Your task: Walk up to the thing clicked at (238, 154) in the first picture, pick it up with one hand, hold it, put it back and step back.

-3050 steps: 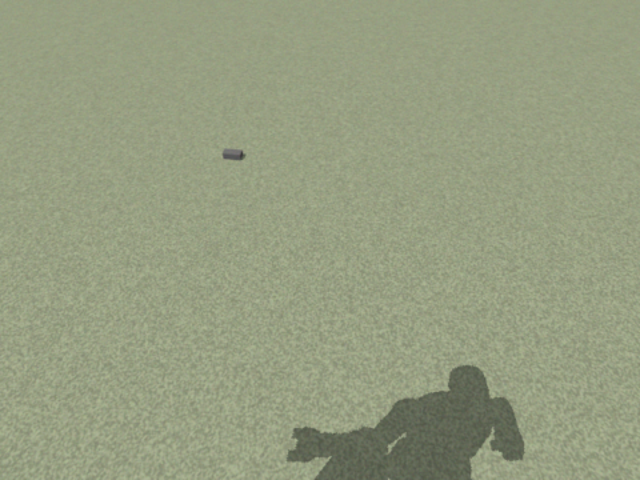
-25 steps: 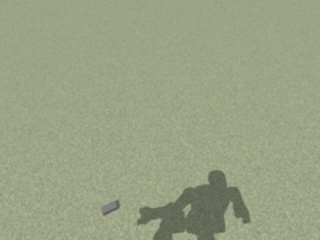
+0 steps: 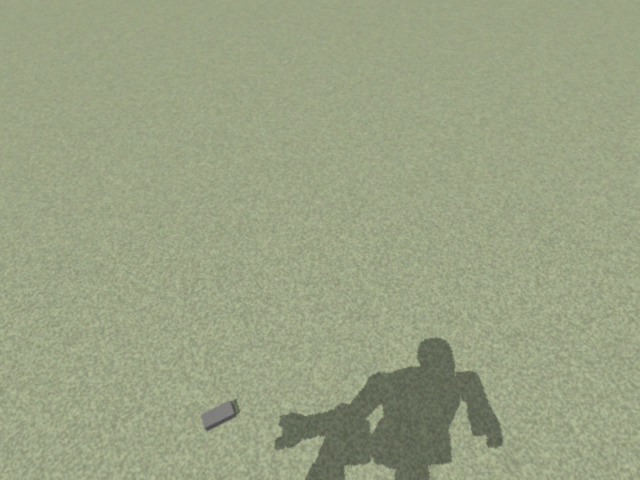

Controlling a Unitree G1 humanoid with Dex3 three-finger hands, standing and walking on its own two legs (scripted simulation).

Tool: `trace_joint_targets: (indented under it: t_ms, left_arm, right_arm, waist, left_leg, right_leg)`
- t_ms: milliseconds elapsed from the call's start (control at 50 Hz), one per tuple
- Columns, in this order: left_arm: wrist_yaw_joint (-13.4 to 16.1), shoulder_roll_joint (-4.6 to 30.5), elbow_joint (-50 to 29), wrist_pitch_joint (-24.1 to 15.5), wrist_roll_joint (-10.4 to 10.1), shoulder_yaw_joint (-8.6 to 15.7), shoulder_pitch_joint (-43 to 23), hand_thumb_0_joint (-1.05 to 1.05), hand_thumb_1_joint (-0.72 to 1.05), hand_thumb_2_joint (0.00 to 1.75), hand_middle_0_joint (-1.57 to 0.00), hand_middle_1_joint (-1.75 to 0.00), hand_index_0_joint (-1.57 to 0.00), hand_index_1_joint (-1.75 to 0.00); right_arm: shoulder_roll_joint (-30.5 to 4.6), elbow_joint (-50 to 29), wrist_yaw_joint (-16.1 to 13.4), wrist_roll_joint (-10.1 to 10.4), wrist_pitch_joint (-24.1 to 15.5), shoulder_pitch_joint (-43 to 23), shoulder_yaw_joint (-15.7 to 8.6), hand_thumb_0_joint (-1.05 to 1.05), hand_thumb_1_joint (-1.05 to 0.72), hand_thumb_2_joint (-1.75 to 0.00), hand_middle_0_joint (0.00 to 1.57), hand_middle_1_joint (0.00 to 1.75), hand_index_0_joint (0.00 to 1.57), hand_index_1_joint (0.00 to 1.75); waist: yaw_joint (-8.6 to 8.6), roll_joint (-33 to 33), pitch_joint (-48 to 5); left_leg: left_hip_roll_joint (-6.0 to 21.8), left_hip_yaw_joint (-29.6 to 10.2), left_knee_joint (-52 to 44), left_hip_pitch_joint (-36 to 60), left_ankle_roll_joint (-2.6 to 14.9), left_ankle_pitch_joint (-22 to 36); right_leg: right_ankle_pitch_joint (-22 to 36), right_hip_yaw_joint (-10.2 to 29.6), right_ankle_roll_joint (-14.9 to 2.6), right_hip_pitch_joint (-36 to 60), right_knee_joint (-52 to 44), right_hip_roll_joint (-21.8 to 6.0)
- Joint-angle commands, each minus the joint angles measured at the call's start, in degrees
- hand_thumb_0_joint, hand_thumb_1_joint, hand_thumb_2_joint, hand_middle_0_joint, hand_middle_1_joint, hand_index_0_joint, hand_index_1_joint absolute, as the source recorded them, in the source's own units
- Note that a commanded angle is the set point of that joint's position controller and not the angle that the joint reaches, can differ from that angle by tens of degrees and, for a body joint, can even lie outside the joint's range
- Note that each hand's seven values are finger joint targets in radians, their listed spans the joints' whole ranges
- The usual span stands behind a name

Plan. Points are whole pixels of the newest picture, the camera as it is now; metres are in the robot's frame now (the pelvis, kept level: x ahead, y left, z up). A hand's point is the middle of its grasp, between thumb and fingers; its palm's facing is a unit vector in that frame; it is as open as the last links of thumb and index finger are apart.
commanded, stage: stand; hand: left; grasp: from above
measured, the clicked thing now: (218, 415) +0.38 +0.35 -0.77
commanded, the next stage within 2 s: rise first in 0.50 s
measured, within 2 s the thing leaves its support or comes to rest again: neither
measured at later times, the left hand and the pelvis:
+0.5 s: hand out of the picture +0.08 +0.25 -0.16, palm faces -0.01 -0.94 -0.33, open 7.4 cm; pelvis +0.00 +0.00 +0.00, yaw +0 degrees
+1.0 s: hand (166, 473) +0.15 +0.26 -0.19, palm faces -0.08 -0.91 -0.40, open 10.6 cm; pelvis -0.01 +0.01 -0.04, yaw -1 degrees
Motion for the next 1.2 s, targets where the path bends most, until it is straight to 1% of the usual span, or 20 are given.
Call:
trace_joint_targets:
  t_ms: [0,100,240,300,560,580,600,620,640,660,680,700,740,760,800,860,900,980,1040,1180]
  left_arm:
    - [0.9,12.5,-3.8,-1.3,0.0,2.1,-2.1,0.00,0.90,0.90,-0.20,-0.30,-0.20,-0.30]
    - [1.0,12.4,-3.9,-1.4,0.0,2.0,-2.2,0.00,0.90,0.90,-0.20,-0.30,-0.20,-0.30]
    - [0.9,12.7,-4.0,-1.5,-0.1,1.8,-2.3,0.00,0.90,0.90,-0.20,-0.30,-0.20,-0.30]
    - [0.8,12.4,-3.8,-1.2,-0.1,1.7,-1.9,0.00,0.90,0.90,-0.20,-0.30,-0.20,-0.30]
    - [0.8,12.9,-4.4,-1.5,0.0,1.6,-2.1,0.00,0.90,0.90,-0.20,-0.30,-0.20,-0.30]
    - [0.8,13.1,-4.3,-1.4,0.0,1.7,-2.4,0.00,0.82,0.98,-0.13,-0.38,-0.12,-0.38]
    - [1.6,4.9,-24.4,-6.9,-3.1,1.7,-22.5,0.00,0.74,0.90,-0.21,-0.46,-0.20,-0.46]
    - [2.0,7.2,-22.4,-6.8,-3.1,2.7,-28.9,0.00,0.66,0.82,-0.29,-0.53,-0.28,-0.54]
    - [2.2,9.9,-8.0,-4.0,-2.0,5.3,-16.2,0.00,0.58,0.77,-0.32,-0.60,-0.34,-0.59]
    - [1.5,11.4,-6.6,-3.5,-1.4,6.9,-12.8,0.00,0.50,0.74,-0.33,-0.66,-0.36,-0.63]
    - [1.1,12.6,-7.7,-3.4,-0.3,6.9,-15.5,0.00,0.42,0.68,-0.32,-0.74,-0.38,-0.68]
    - [0.8,16.1,-10.4,-4.1,0.8,8.8,-18.9,0.00,0.34,0.67,-0.35,-0.78,-0.41,-0.72]
    - [-0.6,14.5,-4.3,-2.8,3.8,9.6,-10.0,0.00,0.21,0.61,-0.38,-0.85,-0.46,-0.77]
    - [-1.1,13.8,-3.1,-2.3,5.2,10.9,-5.9,0.00,0.13,0.59,-0.39,-0.86,-0.46,-0.79]
    - [-0.8,14.6,-9.3,-1.4,7.1,12.1,-5.1,0.00,-0.03,0.57,-0.43,-0.84,-0.50,-0.78]
    - [0.5,10.8,-11.4,2.2,9.0,10.1,-4.8,0.00,-0.19,0.60,-0.45,-0.81,-0.50,-0.76]
    - [1.1,11.0,-14.2,4.0,10.1,9.5,-9.0,0.00,-0.22,0.61,-0.47,-0.77,-0.50,-0.74]
    - [2.4,8.6,-18.3,5.2,11.2,10.3,-5.6,0.00,-0.21,0.60,-0.49,-0.73,-0.51,-0.71]
    - [3.3,10.8,-26.7,4.7,12.8,12.1,-4.7,0.00,-0.21,0.60,-0.48,-0.74,-0.51,-0.71]
    - [4.2,10.6,-36.6,6.3,16.3,12.7,1.7,0.00,-0.15,0.57,-0.52,-0.68,-0.54,-0.66]
  right_arm:
    - [-12.1,-3.5,-1.0,-0.2,-1.5,-2.3,-2.2,0.00,-0.90,-0.90,0.20,0.30,0.20,0.30]
    - [-12.0,-3.4,-1.1,-0.2,-1.4,-1.9,-2.0,0.00,-0.90,-0.90,0.20,0.30,0.20,0.30]
    - [-12.0,-3.3,-1.0,-0.2,-1.3,-1.7,-1.8,0.00,-0.90,-0.90,0.20,0.30,0.20,0.30]
    - [-12.3,-3.2,-1.0,-0.2,-1.3,-1.7,-1.9,0.00,-0.90,-0.90,0.20,0.30,0.20,0.30]
    - [-12.3,-3.7,-0.8,-0.1,-1.4,-2.0,-1.9,0.00,-0.90,-0.90,0.20,0.30,0.20,0.30]
    - [-12.2,-3.6,-0.9,-0.1,-1.4,-2.0,-1.9,0.00,-0.85,-0.89,0.20,0.30,0.20,0.30]
    - [-4.1,-20.7,-2.0,4.0,-4.5,-1.6,0.3,0.00,-0.93,-0.94,0.20,0.30,0.20,0.30]
    - [-5.4,-17.2,-2.6,4.1,-4.4,1.3,0.0,0.00,-1.01,-0.92,0.20,0.30,0.20,0.30]
    - [-6.4,-16.2,-2.8,4.0,-3.8,3.0,-0.2,0.00,-0.97,-0.91,0.20,0.30,0.20,0.30]
    - [-6.5,-18.0,-2.7,3.8,-3.2,3.3,-1.0,0.00,-0.97,-0.91,0.20,0.30,0.20,0.30]
    - [-6.6,-18.8,-3.1,3.2,-3.3,4.3,-1.8,0.00,-0.94,-0.90,0.20,0.30,0.20,0.30]
    - [-6.7,-19.7,-3.6,3.1,-3.6,5.4,-2.6,0.00,-0.93,-0.90,0.20,0.30,0.20,0.30]
    - [-6.4,-21.4,-3.1,2.1,-4.1,7.2,-3.8,0.00,-0.93,-0.90,0.20,0.30,0.20,0.30]
    - [-6.2,-22.3,-2.6,1.5,-4.1,7.6,-4.5,0.00,-0.92,-0.90,0.20,0.30,0.20,0.30]
    - [-5.5,-25.8,-2.2,1.6,-4.2,6.9,-5.0,0.00,-0.95,-0.90,0.20,0.30,0.20,0.30]
    - [-4.9,-29.3,-1.8,1.8,-4.1,5.4,-4.6,0.00,-0.96,-0.91,0.20,0.30,0.20,0.30]
    - [-5.0,-31.4,-1.4,1.8,-4.6,4.1,-4.9,0.00,-0.97,-0.91,0.20,0.30,0.20,0.30]
    - [-4.2,-34.1,-0.8,1.4,-6.0,5.5,-5.3,0.00,-0.98,-0.91,0.20,0.30,0.20,0.30]
    - [-3.8,-35.7,-0.8,1.3,-7.1,6.0,-5.6,0.00,-0.97,-0.91,0.20,0.30,0.20,0.30]
    - [-3.5,-37.6,-1.5,0.6,-8.7,6.0,-5.8,0.00,-0.97,-0.91,0.20,0.30,0.20,0.30]
  waist:
    - [-0.19,-0.7,-5.5]
    - [-0.30,-0.4,-5.6]
    - [-0.36,-0.7,-4.5]
    - [-0.10,0.3,-2.9]
    - [-0.26,-0.6,-4.6]
    - [-0.39,-0.9,-4.3]
    - [-6.84,0.8,-2.0]
    - [-5.50,-1.6,-3.3]
    - [-4.42,-4.7,-1.7]
    - [-2.24,-3.6,-2.4]
    - [-2.44,-3.7,-6.5]
    - [-1.80,-3.0,-11.2]
    - [-1.46,-1.9,-14.6]
    - [0.28,-0.9,-15.8]
    - [2.04,3.3,-20.1]
    - [0.92,2.7,-16.4]
    - [-0.22,1.1,-14.9]
    - [-0.56,-1.0,-17.0]
    - [-0.29,1.5,-21.2]
    - [-0.69,5.7,-24.3]
  left_leg:
    - [6.5,-4.7,-2.7,1.1,1.77,7.9]
    - [6.5,-4.4,-2.4,0.5,1.76,9.1]
    - [6.6,-4.5,-2.7,0.4,1.54,8.0]
    - [6.3,-4.6,-3.8,-1.3,1.34,4.2]
    - [6.6,-4.5,-3.3,0.1,1.63,6.3]
    - [6.6,-4.5,-3.5,0.1,1.54,5.5]
    - [-1.3,3.3,1.0,-6.4,1.55,-1.7]
    - [-1.4,3.0,1.8,-6.2,1.79,-3.5]
    - [-1.6,2.9,2.8,-8.6,1.95,-4.9]
    - [-1.3,3.2,5.2,-10.7,1.85,-3.5]
    - [-1.4,2.9,7.0,-10.9,1.85,-1.4]
    - [-1.2,2.6,8.7,-10.6,1.77,0.6]
    - [-1.6,2.1,13.2,-14.4,1.43,3.3]
    - [-1.9,2.2,15.0,-16.4,1.26,3.8]
    - [-2.3,2.4,15.7,-15.9,0.66,5.0]
    - [-1.7,1.8,17.1,-19.3,0.28,3.4]
    - [-1.0,1.1,19.6,-22.6,0.29,0.1]
    - [-0.7,0.8,25.6,-28.3,0.69,-3.6]
    - [-0.4,0.5,29.1,-29.5,0.67,-2.9]
    - [0.9,-1.2,34.2,-32.0,0.07,-2.4]
  right_leg:
    - [7.6,4.4,-2.64,0.3,-3.1,-5.5]
    - [10.3,4.3,-2.36,1.2,-2.7,-5.7]
    - [8.6,4.3,-2.35,0.6,-3.2,-5.5]
    - [5.3,4.3,-2.28,-0.2,-3.9,-5.2]
    - [7.0,4.3,-2.36,0.1,-3.7,-5.4]
    - [6.6,4.3,-2.44,-0.2,-3.5,-5.3]
    - [2.7,-0.3,-1.67,-12.3,-0.4,1.7]
    - [0.3,-1.1,-1.37,-10.1,0.1,1.7]
    - [-2.5,-1.8,-1.72,-10.6,0.6,2.2]
    - [-2.0,-2.0,-1.87,-11.3,2.6,2.2]
    - [0.1,-1.8,-1.90,-11.4,4.5,2.3]
    - [2.9,-1.5,-1.70,-10.8,6.9,2.1]
    - [5.6,-1.5,-1.86,-12.4,11.4,1.9]
    - [5.4,-1.4,-2.16,-13.1,13.1,2.0]
    - [5.6,-1.1,-2.59,-12.1,14.4,2.0]
    - [2.7,-1.7,-2.70,-16.7,16.0,2.6]
    - [-1.1,-2.3,-2.55,-20.9,18.2,3.0]
    - [-4.8,-2.4,-2.41,-27.4,24.0,3.2]
    - [-4.3,-2.0,-2.61,-30.1,28.3,3.0]
    - [-5.4,-2.0,-2.85,-38.1,35.8,2.6]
